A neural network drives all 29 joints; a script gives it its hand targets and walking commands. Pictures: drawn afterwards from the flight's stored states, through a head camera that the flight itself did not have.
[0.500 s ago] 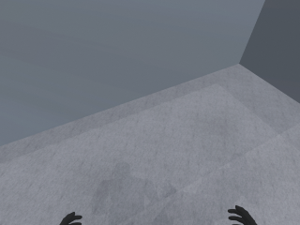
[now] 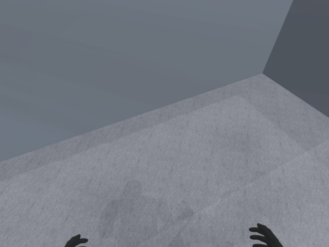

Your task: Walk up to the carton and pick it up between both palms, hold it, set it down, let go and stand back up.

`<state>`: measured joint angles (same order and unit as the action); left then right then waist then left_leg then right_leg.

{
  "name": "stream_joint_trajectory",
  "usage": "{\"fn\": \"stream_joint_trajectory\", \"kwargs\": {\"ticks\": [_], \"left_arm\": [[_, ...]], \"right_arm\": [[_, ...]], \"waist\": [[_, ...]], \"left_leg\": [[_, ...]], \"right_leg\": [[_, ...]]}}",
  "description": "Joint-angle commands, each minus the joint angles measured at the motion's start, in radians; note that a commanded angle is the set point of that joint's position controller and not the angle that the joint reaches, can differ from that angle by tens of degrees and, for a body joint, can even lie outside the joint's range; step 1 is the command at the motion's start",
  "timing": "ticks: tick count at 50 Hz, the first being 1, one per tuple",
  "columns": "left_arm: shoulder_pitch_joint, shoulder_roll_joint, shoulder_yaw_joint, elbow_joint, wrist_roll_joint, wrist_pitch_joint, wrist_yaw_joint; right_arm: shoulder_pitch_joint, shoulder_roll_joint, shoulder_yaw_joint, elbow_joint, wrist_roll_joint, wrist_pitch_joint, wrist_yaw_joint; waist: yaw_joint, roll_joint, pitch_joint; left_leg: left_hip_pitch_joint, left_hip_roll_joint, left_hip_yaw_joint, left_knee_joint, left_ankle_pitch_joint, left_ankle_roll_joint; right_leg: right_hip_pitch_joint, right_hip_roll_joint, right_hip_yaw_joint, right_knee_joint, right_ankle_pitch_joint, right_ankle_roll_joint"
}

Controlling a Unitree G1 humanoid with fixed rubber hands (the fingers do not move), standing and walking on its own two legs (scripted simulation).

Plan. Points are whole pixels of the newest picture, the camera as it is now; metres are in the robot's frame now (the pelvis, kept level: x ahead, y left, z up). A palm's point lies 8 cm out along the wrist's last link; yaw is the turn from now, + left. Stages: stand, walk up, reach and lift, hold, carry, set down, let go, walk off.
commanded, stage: stand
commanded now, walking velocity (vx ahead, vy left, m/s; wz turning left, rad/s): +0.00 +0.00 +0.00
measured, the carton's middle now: out of the picture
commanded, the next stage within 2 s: walk up in 0.04 s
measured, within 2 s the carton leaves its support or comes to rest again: neither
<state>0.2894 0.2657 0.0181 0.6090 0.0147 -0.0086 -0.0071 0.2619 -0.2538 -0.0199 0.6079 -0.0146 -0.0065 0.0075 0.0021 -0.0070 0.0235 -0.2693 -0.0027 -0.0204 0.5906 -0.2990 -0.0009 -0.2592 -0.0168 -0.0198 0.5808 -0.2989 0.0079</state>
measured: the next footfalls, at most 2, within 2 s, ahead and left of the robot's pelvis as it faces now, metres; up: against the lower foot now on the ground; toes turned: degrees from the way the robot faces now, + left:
left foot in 0.62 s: -0.02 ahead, +0.21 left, +0.00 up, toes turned +7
right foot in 1.02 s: -0.11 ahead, +0.04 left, +0.00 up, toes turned +19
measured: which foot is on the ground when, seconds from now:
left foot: down 0.00-0.34, up 0.36-0.60, down 0.62-1.00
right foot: down 0.00-0.62, up 0.64-1.00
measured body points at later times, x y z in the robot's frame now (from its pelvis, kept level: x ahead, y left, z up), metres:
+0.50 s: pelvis -0.05 +0.02 +0.00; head -0.03 +0.04 +0.45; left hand +0.06 +0.34 -0.10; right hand +0.14 -0.25 -0.07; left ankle -0.04 +0.16 -0.67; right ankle +0.01 -0.12 -0.73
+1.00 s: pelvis -0.16 +0.11 -0.01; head -0.14 +0.12 +0.44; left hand -0.10 +0.42 -0.10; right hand +0.05 -0.13 -0.10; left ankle -0.06 +0.21 -0.73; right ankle -0.14 +0.02 -0.72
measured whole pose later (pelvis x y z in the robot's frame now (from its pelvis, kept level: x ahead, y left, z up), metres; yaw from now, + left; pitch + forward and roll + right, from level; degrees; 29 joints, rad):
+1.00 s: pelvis -0.16 +0.11 -0.01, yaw +18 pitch +0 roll -1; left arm 0.21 0.32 0.05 0.68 -0.02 0.02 0.04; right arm 0.22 -0.32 -0.05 0.64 -0.04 0.08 0.04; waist -0.06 0.01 0.05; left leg -0.43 -0.15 -0.14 0.50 -0.05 0.06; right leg -0.30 0.07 -0.03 0.70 -0.44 -0.01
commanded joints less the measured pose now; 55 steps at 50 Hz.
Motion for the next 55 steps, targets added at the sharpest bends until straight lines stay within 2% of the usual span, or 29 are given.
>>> {"fn": "stream_joint_trajectory", "kwargs": {"ticks": [1, 11, 12, 14, 15, 16, 17, 18, 20, 23, 27, 29, 30, 31, 32, 33, 34, 37, 39, 41, 43, 46, 48, 50, 51, 52, 53, 54, 55], "left_arm": [[-0.003, 0.115, 0.031, -0.076, 0.002, -0.018, 0.005], [-0.004, 0.115, 0.029, -0.065, 0.000, -0.015, 0.004], [-0.088, 0.204, 0.056, -0.068, 0.015, -0.014, 0.016], [-0.031, 0.220, 0.057, -0.042, 0.014, -0.013, 0.018], [-0.007, 0.240, 0.061, -0.033, 0.015, -0.009, 0.020], [-0.001, 0.259, 0.066, -0.023, 0.015, -0.006, 0.021], [0.015, 0.269, 0.069, -0.010, 0.018, -0.007, 0.028], [0.023, 0.274, 0.074, -0.002, 0.025, -0.008, 0.039], [-0.035, 0.265, 0.073, 0.000, 0.031, -0.003, 0.051], [-0.153, 0.258, 0.073, -0.006, 0.034, -0.010, 0.057], [-0.193, 0.280, 0.078, -0.005, 0.037, -0.012, 0.046], [-0.208, 0.286, 0.076, 0.004, 0.037, 0.001, 0.038], [-0.162, 0.224, 0.057, 0.012, 0.029, 0.008, 0.031], [-0.122, 0.138, 0.035, -0.009, 0.020, 0.016, 0.028], [-0.122, 0.137, 0.035, -0.042, 0.016, 0.030, 0.041], [-0.163, 0.170, 0.043, -0.040, 0.004, 0.041, 0.054], [-0.197, 0.196, 0.045, -0.034, -0.011, 0.040, 0.057], [-0.105, 0.228, 0.064, 0.027, -0.021, 0.022, 0.057], [-0.070, 0.211, 0.062, 0.042, -0.011, 0.016, 0.045], [-0.079, 0.180, 0.053, 0.030, -0.017, 0.009, 0.037], [-0.087, 0.149, 0.051, 0.012, -0.022, 0.013, 0.038], [-0.088, 0.130, 0.048, -0.014, -0.032, 0.015, 0.045], [-0.016, 0.130, 0.050, 0.012, -0.044, 0.017, 0.053], [0.084, 0.135, 0.063, 0.048, -0.030, 0.016, 0.068], [0.106, 0.165, 0.075, 0.062, -0.015, 0.012, 0.074], [0.093, 0.250, 0.095, 0.054, 0.008, 0.009, 0.080], [-0.039, 0.293, 0.109, 0.024, 0.038, 0.004, 0.078], [-0.140, 0.267, 0.104, 0.016, 0.049, -0.004, 0.081], [-0.192, 0.219, 0.091, 0.005, 0.046, -0.016, 0.082]], "right_arm": [[-0.001, -0.122, -0.036, -0.080, 0.002, -0.020, -0.006], [-0.003, -0.121, -0.040, -0.073, 0.002, -0.015, -0.005], [-0.071, -0.219, -0.066, -0.092, -0.014, -0.002, 0.012], [-0.061, -0.218, -0.069, -0.098, -0.019, 0.010, 0.024], [-0.070, -0.208, -0.072, -0.103, -0.024, 0.017, 0.027], [-0.075, -0.183, -0.069, -0.105, -0.028, 0.025, 0.026], [-0.092, -0.155, -0.060, -0.112, -0.038, 0.036, 0.027], [-0.102, -0.150, -0.058, -0.110, -0.046, 0.050, 0.027], [-0.081, -0.167, -0.064, -0.099, -0.044, 0.063, 0.032], [-0.049, -0.157, -0.065, -0.069, -0.021, 0.063, 0.052], [-0.025, -0.149, -0.067, -0.060, -0.005, 0.046, 0.077], [0.047, -0.149, -0.075, -0.037, 0.000, 0.034, 0.075], [0.076, -0.189, -0.089, -0.017, -0.001, 0.026, 0.064], [0.079, -0.264, -0.107, -0.028, -0.002, 0.022, 0.054], [0.049, -0.367, -0.125, -0.048, -0.002, 0.028, 0.045], [0.002, -0.399, -0.140, -0.047, 0.006, 0.038, 0.039], [-0.064, -0.392, -0.142, -0.057, 0.000, 0.040, 0.029], [-0.118, -0.258, -0.100, -0.065, -0.036, 0.037, 0.016], [-0.086, -0.228, -0.096, -0.046, -0.029, 0.039, 0.021], [-0.084, -0.207, -0.087, -0.039, -0.024, 0.041, 0.020], [-0.061, -0.200, -0.082, -0.031, -0.022, 0.050, 0.022], [-0.023, -0.212, -0.074, -0.022, -0.028, 0.074, 0.024], [-0.023, -0.206, -0.066, -0.021, -0.025, 0.085, 0.026], [-0.060, -0.197, -0.057, -0.031, -0.008, 0.086, 0.028], [-0.038, -0.162, -0.053, -0.042, -0.001, 0.084, 0.030], [-0.026, -0.134, -0.056, -0.071, -0.001, 0.085, 0.030], [-0.037, -0.176, -0.085, -0.077, -0.038, 0.090, 0.022], [-0.040, -0.247, -0.102, -0.061, -0.069, 0.099, 0.021], [-0.028, -0.275, -0.113, -0.039, -0.071, 0.100, 0.029]], "waist": [[-0.001, 0.007, -0.053], [-0.001, 0.029, -0.028], [-0.006, 0.037, -0.012], [0.006, -0.007, -0.112], [0.024, -0.051, -0.116], [0.031, -0.124, -0.107], [0.052, -0.202, -0.100], [0.056, -0.199, -0.076], [0.029, -0.171, -0.024], [-0.015, -0.127, -0.024], [-0.029, -0.125, -0.105], [-0.074, -0.109, -0.140], [-0.083, 0.009, -0.143], [-0.084, 0.247, -0.105], [-0.086, 0.359, -0.069], [-0.100, 0.353, -0.013], [-0.083, 0.340, 0.044], [-0.011, 0.166, 0.016], [-0.012, 0.068, -0.053], [-0.030, 0.057, -0.086], [-0.056, 0.101, -0.094], [-0.073, 0.158, -0.070], [-0.046, 0.167, -0.080], [0.011, 0.167, -0.092], [0.020, 0.066, -0.117], [0.032, -0.122, -0.098], [0.002, -0.207, -0.020], [-0.032, -0.141, 0.013], [-0.063, -0.085, 0.045]], "left_leg": [[-0.005, 0.087, -0.099, -0.106, 0.157, 0.039], [-0.009, 0.075, -0.093, -0.121, 0.100, 0.037], [-0.107, 0.054, -0.110, -0.025, 0.458, 0.068], [-0.124, 0.040, -0.092, 0.075, 0.466, 0.074], [-0.150, 0.013, -0.067, 0.154, 0.400, 0.058], [-0.183, -0.027, -0.015, 0.255, 0.170, 0.028], [-0.260, -0.029, -0.024, 0.389, -0.200, 0.003], [-0.307, 0.001, -0.062, 0.490, -0.280, -0.009], [-0.323, 0.030, -0.085, 0.544, -0.255, -0.022], [-0.240, 0.040, -0.077, 0.495, -0.138, -0.026], [-0.079, 0.019, -0.025, 0.190, -0.062, -0.009], [0.091, -0.001, 0.024, -0.032, 0.061, 0.008], [0.140, -0.013, -0.012, -0.145, 0.076, 0.023], [0.174, 0.064, -0.206, -0.192, 0.160, 0.070], [0.041, 0.245, -0.500, -0.280, 0.099, 0.161], [-0.106, 0.308, -0.559, -0.370, -0.025, 0.272], [-0.182, 0.304, -0.571, -0.409, -0.071, 0.307], [-0.105, 0.125, -0.311, -0.217, 0.257, 0.216], [-0.025, 0.110, -0.328, -0.221, 0.227, 0.170], [0.001, 0.114, -0.363, -0.235, 0.187, 0.182], [0.024, 0.143, -0.425, -0.264, 0.102, 0.211], [0.045, 0.171, -0.516, -0.255, 0.156, 0.229], [-0.013, 0.132, -0.505, -0.279, 0.103, 0.178], [-0.113, 0.051, -0.442, -0.296, -0.088, 0.079], [-0.218, -0.020, -0.381, -0.220, -0.148, 0.018], [-0.367, -0.153, -0.231, 0.048, -0.215, -0.055], [-0.452, -0.136, -0.127, 0.416, -0.221, -0.081], [-0.424, -0.053, -0.161, 0.632, -0.206, -0.079], [-0.376, -0.042, -0.193, 0.692, -0.133, -0.074]], "right_leg": [[0.044, -0.074, 0.078, -0.077, 0.148, -0.039], [0.022, -0.074, 0.081, -0.102, 0.098, -0.038], [0.035, -0.081, 0.053, -0.011, 0.325, -0.091], [0.113, -0.148, 0.101, 0.004, 0.350, -0.147], [0.117, -0.217, 0.174, -0.050, 0.355, -0.188], [0.120, -0.312, 0.241, -0.113, 0.431, -0.254], [0.142, -0.412, 0.303, -0.172, 0.530, -0.329], [0.127, -0.464, 0.337, -0.199, 0.546, -0.376], [0.078, -0.451, 0.272, -0.202, 0.509, -0.375], [-0.012, -0.352, 0.114, -0.186, 0.404, -0.296], [-0.011, -0.284, 0.022, -0.098, 0.234, -0.191], [-0.072, -0.259, -0.034, 0.026, 0.131, -0.157], [-0.113, -0.167, -0.093, 0.181, 0.054, -0.108], [-0.302, -0.036, -0.107, 0.308, -0.314, -0.047], [-0.384, 0.015, -0.043, 0.487, -0.451, -0.003], [-0.349, -0.005, 0.038, 0.574, -0.434, -0.003], [-0.338, -0.021, 0.071, 0.626, -0.384, -0.003], [-0.289, 0.005, 0.028, 0.624, -0.156, -0.007], [-0.272, 0.027, 0.011, 0.620, -0.076, -0.003], [-0.252, 0.040, 0.012, 0.542, -0.064, 0.000], [-0.225, 0.049, 0.013, 0.420, -0.095, 0.000], [-0.154, 0.062, 0.026, 0.176, -0.170, -0.010], [-0.023, 0.086, 0.007, 0.022, -0.160, -0.028], [0.153, 0.099, -0.024, -0.136, -0.030, -0.056], [0.263, 0.029, 0.063, -0.207, -0.030, -0.086], [0.270, -0.207, 0.351, -0.323, -0.235, -0.179], [0.120, -0.477, 0.545, -0.352, -0.098, -0.309], [-0.029, -0.529, 0.543, -0.378, -0.042, -0.378], [-0.085, -0.450, 0.428, -0.364, 0.024, -0.336]]}}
